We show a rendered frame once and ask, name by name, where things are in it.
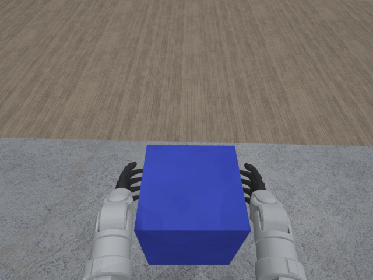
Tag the left robot forearm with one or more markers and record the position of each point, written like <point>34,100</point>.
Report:
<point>112,237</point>

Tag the right robot hand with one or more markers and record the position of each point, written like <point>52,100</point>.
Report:
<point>255,182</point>

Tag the right robot forearm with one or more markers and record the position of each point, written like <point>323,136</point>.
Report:
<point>274,240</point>

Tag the left robot hand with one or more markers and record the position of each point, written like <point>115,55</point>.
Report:
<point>125,181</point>

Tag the carton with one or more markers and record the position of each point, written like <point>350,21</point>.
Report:
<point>191,208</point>

